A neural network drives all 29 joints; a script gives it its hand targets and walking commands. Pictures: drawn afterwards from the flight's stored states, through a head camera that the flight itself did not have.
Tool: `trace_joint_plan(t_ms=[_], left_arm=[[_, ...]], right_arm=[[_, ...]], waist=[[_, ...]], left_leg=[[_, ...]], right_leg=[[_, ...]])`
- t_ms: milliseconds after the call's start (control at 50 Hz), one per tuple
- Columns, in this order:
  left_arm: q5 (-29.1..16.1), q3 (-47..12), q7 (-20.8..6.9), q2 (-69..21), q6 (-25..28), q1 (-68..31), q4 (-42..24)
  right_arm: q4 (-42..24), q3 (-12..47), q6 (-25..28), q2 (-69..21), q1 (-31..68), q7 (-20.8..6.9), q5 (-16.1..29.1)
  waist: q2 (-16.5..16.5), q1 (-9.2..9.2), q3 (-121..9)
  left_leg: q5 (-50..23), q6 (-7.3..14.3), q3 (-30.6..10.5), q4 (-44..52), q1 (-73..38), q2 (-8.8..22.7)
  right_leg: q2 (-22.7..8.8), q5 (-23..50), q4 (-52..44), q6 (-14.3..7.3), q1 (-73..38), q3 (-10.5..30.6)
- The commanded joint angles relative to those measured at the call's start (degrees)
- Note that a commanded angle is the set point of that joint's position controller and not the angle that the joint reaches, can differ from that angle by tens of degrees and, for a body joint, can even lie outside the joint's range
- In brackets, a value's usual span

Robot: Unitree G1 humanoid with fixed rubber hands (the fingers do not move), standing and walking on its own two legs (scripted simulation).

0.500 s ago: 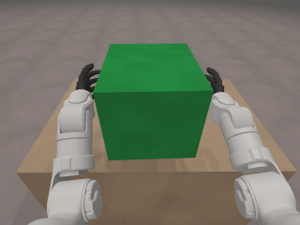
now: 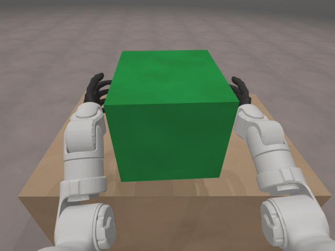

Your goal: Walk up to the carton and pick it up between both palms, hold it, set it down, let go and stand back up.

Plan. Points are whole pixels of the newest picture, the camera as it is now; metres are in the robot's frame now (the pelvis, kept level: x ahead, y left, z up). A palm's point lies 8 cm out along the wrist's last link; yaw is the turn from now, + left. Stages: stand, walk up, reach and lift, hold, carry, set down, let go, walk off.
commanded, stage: hold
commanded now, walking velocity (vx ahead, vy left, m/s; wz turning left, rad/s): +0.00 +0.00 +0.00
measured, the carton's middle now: (167, 110) +0.42 +0.01 +0.19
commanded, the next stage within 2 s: set down in 0.16 s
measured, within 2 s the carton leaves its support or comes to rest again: neither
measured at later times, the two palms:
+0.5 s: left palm (93, 99) +0.38 +0.18 +0.24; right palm (233, 112) +0.38 -0.15 +0.21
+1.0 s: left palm (104, 111) +0.41 +0.17 +0.19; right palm (229, 126) +0.39 -0.16 +0.15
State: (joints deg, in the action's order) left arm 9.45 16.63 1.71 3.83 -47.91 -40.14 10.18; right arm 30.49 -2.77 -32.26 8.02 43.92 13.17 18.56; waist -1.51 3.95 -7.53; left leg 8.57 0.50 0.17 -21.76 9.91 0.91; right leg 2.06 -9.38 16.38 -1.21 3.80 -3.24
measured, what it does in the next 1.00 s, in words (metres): stands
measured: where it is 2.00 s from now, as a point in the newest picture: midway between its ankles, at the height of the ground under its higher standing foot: outside the picture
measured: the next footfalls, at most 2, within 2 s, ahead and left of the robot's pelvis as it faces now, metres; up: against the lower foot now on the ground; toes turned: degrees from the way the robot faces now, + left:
none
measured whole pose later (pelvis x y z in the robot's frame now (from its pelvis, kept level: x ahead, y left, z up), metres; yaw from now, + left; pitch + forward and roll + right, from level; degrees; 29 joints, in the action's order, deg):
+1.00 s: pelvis +0.02 +0.01 +0.00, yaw +0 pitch -5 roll -1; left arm 12.7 16.9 -1.2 1.9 -25.9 -42.2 22.5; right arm 38.0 -10.2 -6.2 2.2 36.8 9.2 6.3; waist -3.9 3.0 1.6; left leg 10.1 1.1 0.2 -20.8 5.5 -0.2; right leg 1.1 -10.2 14.1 -0.3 -1.4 -3.2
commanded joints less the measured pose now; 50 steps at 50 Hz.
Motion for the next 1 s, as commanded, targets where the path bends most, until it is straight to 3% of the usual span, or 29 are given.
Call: trace_joint_plan(t_ms=[0, 160, 240, 280, 360, 420, 460, 580, 680, 800, 980], left_arm=[[-11.3, -32.9, -7.4, -37.6, 4.2, -45.2, -9.8], [-11.0, -32.8, -7.3, -37.8, 4.1, -44.8, -10.0], [-10.3, -31.7, -7.8, -37.6, 6.3, -47.5, -9.2], [-8.5, -29.2, -8.6, -37.1, 8.6, -48.8, -6.0], [-3.2, -21.1, -11.5, -34.9, 14.3, -47.5, 5.0], [0.1, -17.0, -13.1, -32.9, 17.4, -44.0, 9.1], [1.7, -16.0, -13.8, -32.1, 18.3, -41.4, 10.4], [0.7, -21.4, -14.0, -36.1, 20.2, -38.0, 8.2], [-2.7, -28.8, -11.9, -38.9, 22.5, -39.0, 3.2], [-4.4, -32.0, -9.4, -39.0, 24.3, -39.0, 2.1], [-2.2, -25.9, -10.7, -36.8, 24.3, -36.4, 9.3]], right_arm=[[-25.0, 23.1, 4.2, -38.4, 56.8, -6.5, 9.2], [-24.9, 22.9, 4.4, -37.9, 56.8, -7.1, 9.0], [-24.8, 22.0, 7.1, -39.0, 58.4, -7.4, 7.6], [-22.5, 20.1, 10.0, -39.3, 59.1, -7.6, 4.5], [-12.5, 11.5, 17.2, -37.8, 56.4, -8.7, -6.5], [-7.2, 6.5, 22.9, -35.6, 52.6, -9.5, -12.6], [-6.3, 5.7, 26.0, -34.3, 51.2, -9.6, -14.5], [-13.7, 10.8, 33.3, -33.1, 53.4, -9.1, -13.3], [-20.2, 15.0, 36.2, -33.4, 54.3, -9.1, -11.8], [-20.7, 16.9, 35.7, -33.9, 52.5, -9.4, -11.2], [-14.4, 15.6, 33.0, -34.6, 50.4, -9.0, -11.1]], waist=[[4.8, 1.16, -24.6], [4.6, 0.71, -24.4], [4.1, 0.3, -24.0], [3.5, -0.03, -22.6], [1.8, -0.31, -17.3], [1.4, -0.39, -15.0], [1.2, -0.48, -14.3], [1.9, 0.28, -19.6], [4.3, 0.85, -26.1], [5.3, 0.16, -28.1], [2.4, -1.57, -23.7]], left_leg=[[-15.5, -1.6, -2.4, -0.2, -15.4, -2.1], [-15.6, -1.7, -2.4, 0.0, -15.6, -1.7], [-14.8, -1.3, -2.5, 0.3, -16.7, -2.1], [-12.1, -0.7, -2.2, 1.4, -17.4, -2.3], [-2.9, 0.8, -0.1, 5.9, -16.5, -2.4], [-3.6, 0.8, 1.7, 6.9, -16.7, -2.5], [-6.8, 0.4, 2.6, 6.4, -17.5, -2.4], [-20.8, -1.9, 3.0, 1.9, -21.3, -2.1], [-28.1, -3.7, 1.9, -0.8, -24.5, -1.6], [-28.3, -3.9, 0.6, -1.6, -24.7, -1.4], [-24.0, -2.7, 1.0, 0.1, -19.9, -2.4]], right_leg=[[1.5, 11.3, -2.0, 3.5, 0.4, 2.9], [1.9, 10.1, -2.1, 3.1, 0.7, 2.6], [1.7, 9.4, -2.6, 3.7, 1.3, 1.7], [1.2, 7.5, -3.4, 4.0, 1.4, 0.9], [-0.3, 1.6, -4.7, 4.0, -1.1, -0.3], [-0.7, 2.1, -4.4, 3.8, -5.2, -1.5], [-0.6, 4.3, -4.2, 3.7, -7.0, -2.3], [0.3, 14.3, -3.0, 3.1, -9.7, -3.5], [0.7, 17.7, -2.2, 2.3, -8.2, -3.6], [0.8, 18.1, -1.7, 2.3, -6.2, -3.0], [0.3, 22.4, -1.2, 3.9, -9.8, -1.8]])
